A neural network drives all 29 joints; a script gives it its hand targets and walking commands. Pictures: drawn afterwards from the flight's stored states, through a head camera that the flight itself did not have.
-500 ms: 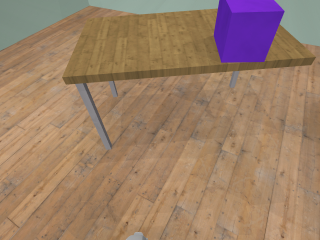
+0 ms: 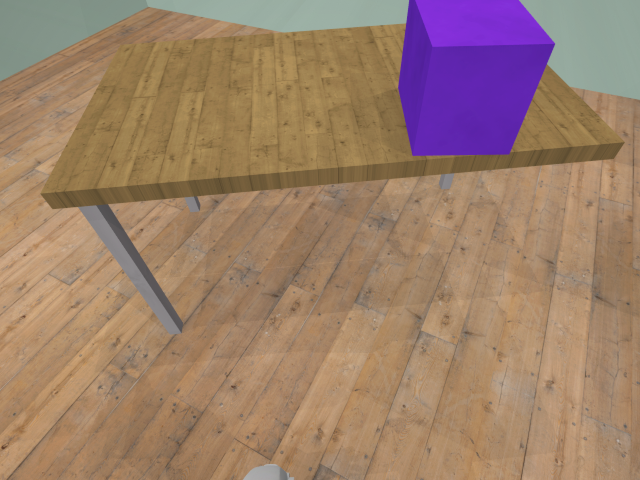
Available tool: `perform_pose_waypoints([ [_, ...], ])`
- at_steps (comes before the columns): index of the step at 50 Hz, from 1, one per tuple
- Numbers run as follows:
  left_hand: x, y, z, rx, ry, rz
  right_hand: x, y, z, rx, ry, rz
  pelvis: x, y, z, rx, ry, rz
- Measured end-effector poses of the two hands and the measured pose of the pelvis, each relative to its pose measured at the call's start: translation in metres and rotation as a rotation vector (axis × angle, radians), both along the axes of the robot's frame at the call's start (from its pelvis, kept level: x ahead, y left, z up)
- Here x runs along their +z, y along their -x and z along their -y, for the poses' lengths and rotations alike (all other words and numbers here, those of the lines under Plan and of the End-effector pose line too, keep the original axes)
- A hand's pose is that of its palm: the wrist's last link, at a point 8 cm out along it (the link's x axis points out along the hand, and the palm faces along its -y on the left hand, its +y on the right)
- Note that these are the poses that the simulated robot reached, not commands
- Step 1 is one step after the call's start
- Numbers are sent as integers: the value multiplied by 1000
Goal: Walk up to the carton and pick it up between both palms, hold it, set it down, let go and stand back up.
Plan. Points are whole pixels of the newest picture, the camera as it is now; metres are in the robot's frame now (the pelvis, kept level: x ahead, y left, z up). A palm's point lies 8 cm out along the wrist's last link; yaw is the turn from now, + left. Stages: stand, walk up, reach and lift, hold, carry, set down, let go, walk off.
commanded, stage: walk up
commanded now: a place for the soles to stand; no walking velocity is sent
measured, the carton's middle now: (459, 70) +0.89 -0.26 +0.06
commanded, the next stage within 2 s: none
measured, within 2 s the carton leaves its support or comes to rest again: neither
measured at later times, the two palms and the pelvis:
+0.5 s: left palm (193, 416) +0.24 +0.22 -0.12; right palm out of the picture +0.17 -0.43 -0.12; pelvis +0.14 -0.09 -0.02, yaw -3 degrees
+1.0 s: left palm (268, 346) +0.35 +0.12 -0.13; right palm out of the picture +0.23 -0.54 -0.13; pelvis +0.23 -0.19 -0.03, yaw -5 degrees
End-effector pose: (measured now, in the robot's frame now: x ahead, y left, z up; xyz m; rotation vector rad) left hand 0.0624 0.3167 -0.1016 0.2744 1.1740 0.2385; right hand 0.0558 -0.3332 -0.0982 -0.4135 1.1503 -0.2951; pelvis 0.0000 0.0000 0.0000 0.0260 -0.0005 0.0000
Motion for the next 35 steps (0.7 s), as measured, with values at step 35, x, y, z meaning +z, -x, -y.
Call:
perform_pose_waypoints([
  [35, -9, -202, 122, -38, -13, -37, -4, -152, 125, -65, 39, -70, -4, -185, 118, -50, -8, -22],
])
